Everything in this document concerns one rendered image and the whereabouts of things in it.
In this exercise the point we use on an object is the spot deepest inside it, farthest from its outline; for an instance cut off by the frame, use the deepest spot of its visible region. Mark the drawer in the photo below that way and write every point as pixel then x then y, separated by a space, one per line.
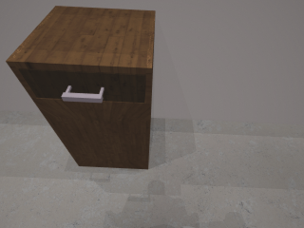
pixel 118 87

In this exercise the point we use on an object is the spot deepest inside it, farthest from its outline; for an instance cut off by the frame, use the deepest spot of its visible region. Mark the cabinet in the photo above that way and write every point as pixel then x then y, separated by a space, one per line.
pixel 109 134

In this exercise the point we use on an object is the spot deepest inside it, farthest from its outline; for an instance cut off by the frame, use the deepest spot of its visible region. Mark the handle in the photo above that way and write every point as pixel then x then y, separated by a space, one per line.
pixel 82 97

